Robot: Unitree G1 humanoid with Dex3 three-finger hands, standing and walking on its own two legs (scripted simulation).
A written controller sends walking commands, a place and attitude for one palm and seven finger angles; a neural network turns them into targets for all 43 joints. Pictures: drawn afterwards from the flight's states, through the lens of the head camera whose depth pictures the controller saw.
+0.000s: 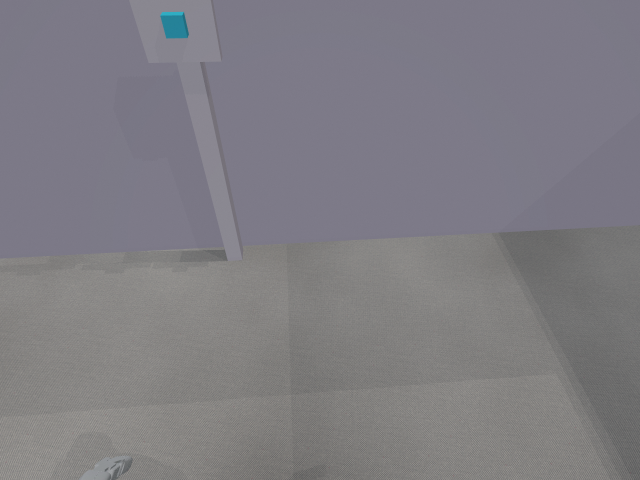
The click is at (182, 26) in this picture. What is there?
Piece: button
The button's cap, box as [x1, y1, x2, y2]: [160, 12, 188, 37]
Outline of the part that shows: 161,13 160,16 166,37 187,37 188,32 183,12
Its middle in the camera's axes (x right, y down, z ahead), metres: -0.34 -0.50 +0.90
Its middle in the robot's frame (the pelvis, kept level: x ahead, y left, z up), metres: +1.01 +0.40 +0.15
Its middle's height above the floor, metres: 0.92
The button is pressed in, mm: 0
